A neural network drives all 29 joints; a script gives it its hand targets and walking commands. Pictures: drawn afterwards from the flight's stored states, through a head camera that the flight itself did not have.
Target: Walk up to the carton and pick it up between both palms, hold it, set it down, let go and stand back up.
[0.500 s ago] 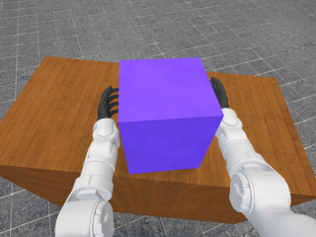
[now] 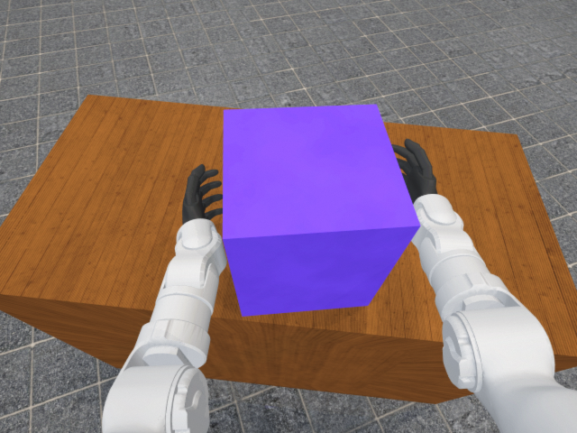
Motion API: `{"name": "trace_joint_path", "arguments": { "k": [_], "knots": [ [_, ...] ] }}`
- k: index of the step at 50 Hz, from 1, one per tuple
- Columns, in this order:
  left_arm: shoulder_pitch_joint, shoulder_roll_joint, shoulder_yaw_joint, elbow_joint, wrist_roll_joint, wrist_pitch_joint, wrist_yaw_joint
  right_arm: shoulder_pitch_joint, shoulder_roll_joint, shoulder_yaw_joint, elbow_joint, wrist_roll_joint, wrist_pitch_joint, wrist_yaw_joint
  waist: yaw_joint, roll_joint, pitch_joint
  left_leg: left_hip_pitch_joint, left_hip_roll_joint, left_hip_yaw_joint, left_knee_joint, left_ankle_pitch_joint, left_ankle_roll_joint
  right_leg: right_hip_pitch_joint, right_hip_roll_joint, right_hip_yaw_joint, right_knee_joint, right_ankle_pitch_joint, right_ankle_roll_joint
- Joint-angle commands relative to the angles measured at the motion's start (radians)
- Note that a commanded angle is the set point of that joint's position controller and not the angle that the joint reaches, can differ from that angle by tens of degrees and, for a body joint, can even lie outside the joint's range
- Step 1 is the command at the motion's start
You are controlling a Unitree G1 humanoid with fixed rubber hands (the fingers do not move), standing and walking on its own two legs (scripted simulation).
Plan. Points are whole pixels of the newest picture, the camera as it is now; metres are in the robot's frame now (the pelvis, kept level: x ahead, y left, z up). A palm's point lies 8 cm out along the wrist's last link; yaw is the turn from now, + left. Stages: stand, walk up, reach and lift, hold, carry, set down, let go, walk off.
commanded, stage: set down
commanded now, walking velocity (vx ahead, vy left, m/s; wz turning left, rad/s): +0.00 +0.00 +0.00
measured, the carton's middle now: (303, 218) +0.41 +0.00 +0.03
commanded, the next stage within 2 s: none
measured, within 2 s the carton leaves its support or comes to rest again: neither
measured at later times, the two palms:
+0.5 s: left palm (187, 255) +0.33 +0.16 +0.05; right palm (466, 219) +0.39 -0.22 +0.08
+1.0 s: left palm (162, 298) +0.26 +0.17 +0.06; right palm (471, 292) +0.30 -0.21 +0.06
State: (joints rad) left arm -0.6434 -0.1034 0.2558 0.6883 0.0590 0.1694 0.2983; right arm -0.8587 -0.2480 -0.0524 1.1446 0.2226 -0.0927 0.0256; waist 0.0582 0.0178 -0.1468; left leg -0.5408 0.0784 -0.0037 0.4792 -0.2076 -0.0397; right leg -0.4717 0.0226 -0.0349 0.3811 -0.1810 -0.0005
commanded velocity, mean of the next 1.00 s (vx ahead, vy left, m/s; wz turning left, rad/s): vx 0.00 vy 0.00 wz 0.00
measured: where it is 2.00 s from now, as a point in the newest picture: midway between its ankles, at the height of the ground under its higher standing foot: outside the picture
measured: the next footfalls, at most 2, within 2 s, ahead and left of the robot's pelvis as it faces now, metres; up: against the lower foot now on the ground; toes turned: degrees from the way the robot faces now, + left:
none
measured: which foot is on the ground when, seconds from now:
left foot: down 0.00-1.00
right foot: down 0.00-1.00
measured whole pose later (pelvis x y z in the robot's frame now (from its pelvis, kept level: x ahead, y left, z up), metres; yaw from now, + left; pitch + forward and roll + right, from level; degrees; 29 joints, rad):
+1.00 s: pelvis -0.09 +0.00 -0.01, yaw -2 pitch +11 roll -1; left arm -0.43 0.00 0.16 0.40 -0.06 0.31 0.27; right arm -0.60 -0.34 0.03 0.86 0.31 0.06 0.12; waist 0.06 0.01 -0.15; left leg -0.58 0.05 -0.02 0.48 -0.09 -0.04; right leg -0.57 0.03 0.01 0.46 -0.08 -0.02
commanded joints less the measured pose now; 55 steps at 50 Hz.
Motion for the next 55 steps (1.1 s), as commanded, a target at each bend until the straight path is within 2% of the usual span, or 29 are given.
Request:
{"name": "trace_joint_path", "arguments": {
  "k": [1, 3, 6, 7, 9, 10, 12, 14, 15, 16, 17, 20, 23, 24, 28, 29, 34, 35, 36, 38, 41, 42, 43, 45, 50, 52, 53, 54, 55],
  "knots": [
    [-0.455, 0.065, -0.221, -0.486, -0.097, -0.061, 0.007, -0.553, -0.237, 0.078, -0.39, 0.1, -0.081, -0.021, 0.101, 0.063, -0.871, 0.503, -0.02, 0.061, 0.138, 0.97, -0.08, 0.09, 0.108, -0.018, 0.007, 0.612, -0.074],
    [-0.419, 0.047, -0.225, -0.518, -0.099, -0.045, 0.009, -0.537, -0.223, 0.071, -0.395, 0.089, -0.079, -0.017, 0.116, 0.081, -0.862, 0.562, -0.005, 0.053, 0.149, 1.029, -0.072, -0.015, 0.109, -0.019, -0.026, 0.534, -0.1],
    [-0.339, 0.047, -0.24, -0.557, -0.092, -0.029, 0.0, -0.452, -0.242, 0.081, -0.391, 0.094, -0.075, -0.012, 0.086, 0.08, -0.878, 0.552, -0.005, 0.052, 0.149, 1.058, -0.076, 0.064, 0.109, -0.02, -0.018, 0.628, -0.101],
    [-0.34, 0.05, -0.239, -0.557, -0.097, -0.024, 0.0, -0.448, -0.247, 0.057, -0.386, 0.08, -0.076, -0.01, 0.079, 0.088, -0.885, 0.556, -0.001, 0.047, 0.146, 1.042, -0.074, 0.04, 0.109, -0.021, -0.029, 0.584, -0.107],
    [-0.296, 0.063, -0.236, -0.607, -0.095, -0.008, -0.005, -0.406, -0.26, 0.057, -0.413, 0.076, -0.079, -0.011, 0.081, 0.078, -0.893, 0.563, 0.0, 0.048, 0.146, 1.059, -0.069, 0.047, 0.105, -0.016, -0.049, 0.61, -0.117],
    [-0.25, 0.073, -0.241, -0.623, -0.107, 0.0, -0.008, -0.386, -0.269, 0.084, -0.451, 0.094, -0.082, -0.012, 0.083, 0.049, -0.905, 0.547, -0.005, 0.05, 0.147, 1.072, -0.064, 0.1, 0.104, -0.012, -0.036, 0.696, -0.113],
    [-0.284, 0.087, -0.214, -0.599, -0.096, 0.005, -0.018, -0.418, -0.276, 0.087, -0.457, 0.105, -0.076, -0.011, 0.085, 0.041, -0.89, 0.513, -0.012, 0.051, 0.127, 0.993, -0.061, 0.162, 0.093, -0.006, -0.019, 0.697, -0.088],
    [-0.242, 0.102, -0.22, -0.66, -0.098, 0.012, -0.023, -0.375, -0.296, 0.097, -0.497, 0.121, -0.073, -0.008, 0.064, 0.035, -0.889, 0.495, -0.021, 0.05, 0.116, 0.977, -0.058, 0.239, 0.099, -0.012, 0.013, 0.756, -0.07],
    [-0.183, 0.077, -0.233, -0.691, -0.1, 0.018, -0.027, -0.32, -0.303, 0.091, -0.511, 0.116, -0.071, -0.004, 0.045, 0.052, -0.86, 0.562, -0.015, 0.024, 0.112, 0.998, -0.048, 0.18, 0.097, -0.023, 0.027, 0.755, -0.059],
    [-0.214, 0.09, -0.222, -0.7, -0.101, 0.021, -0.028, -0.35, -0.296, 0.083, -0.5, 0.113, -0.069, 0.0, 0.064, 0.058, -0.844, 0.561, -0.011, 0.026, 0.109, 0.982, -0.047, 0.135, 0.09, -0.016, -0.009, 0.677, -0.075],
    [-0.194, 0.094, -0.203, -0.674, -0.083, 0.027, -0.034, -0.329, -0.289, 0.101, -0.507, 0.12, -0.06, 0.002, 0.077, 0.018, -0.822, 0.518, -0.017, 0.042, 0.091, 0.928, -0.039, 0.205, 0.088, -0.008, -0.021, 0.699, -0.077],
    [-0.09, 0.106, -0.208, -0.756, -0.079, 0.034, -0.057, -0.236, -0.335, 0.133, -0.568, 0.169, -0.054, 0.015, 0.033, -0.009, -0.811, 0.509, -0.047, 0.029, 0.048, 0.858, -0.021, 0.359, 0.104, -0.017, 0.051, 0.803, -0.02],
    [-0.087, 0.139, -0.191, -0.785, -0.07, 0.032, -0.072, -0.197, -0.338, 0.146, -0.63, 0.188, -0.042, 0.025, 0.04, -0.025, -0.767, 0.491, -0.054, 0.031, 0.015, 0.77, -0.003, 0.391, 0.097, -0.005, 0.034, 0.722, -0.015],
    [-0.059, 0.13, -0.207, -0.79, -0.075, 0.032, -0.077, -0.17, -0.343, 0.143, -0.608, 0.196, -0.038, 0.034, 0.025, -0.028, -0.729, 0.485, -0.055, 0.025, 0.003, 0.739, 0.002, 0.387, 0.096, 0.001, 0.027, 0.694, -0.017],
    [-0.094, 0.155, -0.206, -0.752, -0.076, 0.017, -0.076, -0.189, -0.343, 0.124, -0.628, 0.195, -0.017, 0.062, 0.036, -0.046, -0.658, 0.444, -0.061, 0.038, -0.026, 0.547, 0.022, 0.355, 0.086, 0.019, 0.003, 0.436, -0.023],
    [-0.083, 0.153, -0.214, -0.789, -0.083, 0.014, -0.071, -0.173, -0.354, 0.114, -0.667, 0.197, -0.019, 0.069, 0.035, -0.039, -0.669, 0.462, -0.058, 0.035, -0.028, 0.542, 0.024, 0.357, 0.084, 0.019, 0.009, 0.426, -0.024],
    [-0.188, 0.184, -0.255, -0.676, -0.13, -0.012, -0.042, -0.22, -0.337, 0.07, -0.639, 0.172, 0.011, 0.1, 0.039, -0.071, -0.599, 0.364, -0.067, 0.039, -0.046, 0.276, 0.053, 0.264, 0.072, 0.042, -0.004, 0.079, -0.035],
    [-0.271, 0.203, -0.246, -0.591, -0.134, -0.011, -0.035, -0.293, -0.324, 0.056, -0.621, 0.15, 0.025, 0.101, 0.056, -0.088, -0.582, 0.315, -0.075, 0.053, -0.051, 0.181, 0.062, 0.226, 0.071, 0.053, -0.011, -0.038, -0.038],
    [-0.303, 0.203, -0.263, -0.543, -0.145, -0.008, -0.027, -0.316, -0.321, 0.027, -0.591, 0.142, 0.04, 0.106, 0.052, -0.066, -0.567, 0.287, -0.076, 0.051, -0.057, 0.125, 0.064, 0.189, 0.065, 0.056, -0.014, -0.108, -0.048],
    [-0.366, 0.202, -0.274, -0.45, -0.159, -0.004, -0.016, -0.352, -0.309, -0.007, -0.54, 0.106, 0.064, 0.11, 0.037, -0.088, -0.545, 0.247, -0.077, 0.046, -0.062, 0.021, 0.072, 0.17, 0.055, 0.069, -0.019, -0.222, -0.047],
    [-0.417, 0.22, -0.245, -0.364, -0.176, 0.01, -0.015, -0.362, -0.315, -0.031, -0.539, 0.083, 0.086, 0.1, 0.041, -0.203, -0.556, 0.423, -0.12, 0.02, 0.042, -0.006, 0.06, -0.043, -0.041, 0.12, -0.084, -0.421, -0.083],
    [-0.409, 0.23, -0.242, -0.367, -0.185, 0.014, -0.02, -0.353, -0.321, -0.028, -0.576, 0.088, 0.087, 0.094, 0.042, -0.242, -0.569, 0.521, -0.142, 0.009, 0.099, 0.044, 0.052, -0.136, -0.08, 0.145, -0.115, -0.455, -0.103],
    [-0.478, 0.242, -0.243, -0.356, -0.186, 0.023, -0.022, -0.397, -0.328, -0.053, -0.56, 0.077, 0.093, 0.084, 0.019, -0.248, -0.568, 0.561, -0.154, -0.004, 0.135, 0.021, 0.043, -0.205, -0.106, 0.158, -0.129, -0.515, -0.119],
    [-0.361, 0.237, -0.249, -0.464, -0.201, 0.05, -0.023, -0.281, -0.361, -0.074, -0.606, 0.073, 0.087, 0.07, -0.012, -0.249, -0.612, 0.613, -0.153, -0.022, 0.167, 0.112, 0.028, -0.183, -0.123, 0.153, -0.124, -0.426, -0.118],
    [-0.141, 0.2, -0.308, -0.724, -0.2, 0.118, -0.004, -0.103, -0.419, -0.095, -0.678, 0.095, 0.084, 0.09, -0.049, -0.168, -0.582, 0.603, -0.11, -0.061, 0.069, 0.082, 0.016, -0.044, -0.029, 0.07, -0.057, -0.225, -0.089],
    [-0.056, 0.181, -0.321, -0.834, -0.194, 0.121, 0.008, -0.021, -0.434, -0.076, -0.716, 0.123, 0.069, 0.11, -0.038, -0.144, -0.592, 0.635, -0.09, -0.076, 0.044, 0.088, 0.018, -0.024, -0.008, 0.052, -0.039, -0.163, -0.089],
    [0.052, 0.154, -0.342, -0.877, -0.188, 0.139, 0.005, 0.077, -0.446, -0.062, -0.717, 0.141, 0.071, 0.121, -0.057, -0.15, -0.549, 0.662, -0.079, -0.095, 0.026, 0.111, 0.023, 0.013, 0.002, 0.038, -0.034, -0.114, -0.09],
    [0.07, 0.153, -0.357, -0.905, -0.178, 0.148, 0.005, 0.109, -0.445, -0.059, -0.707, 0.153, 0.071, 0.134, -0.057, -0.107, -0.511, 0.61, -0.062, -0.095, -0.017, 0.08, 0.025, 0.07, 0.024, 0.031, -0.023, -0.086, -0.081],
    [0.088, 0.151, -0.345, -0.915, -0.175, 0.152, 0.006, 0.111, -0.441, -0.044, -0.752, 0.164, 0.068, 0.144, -0.041, -0.109, -0.494, 0.56, -0.054, -0.09, -0.052, 0.059, 0.031, 0.143, 0.039, 0.027, -0.017, -0.063, -0.068]
  ]
}}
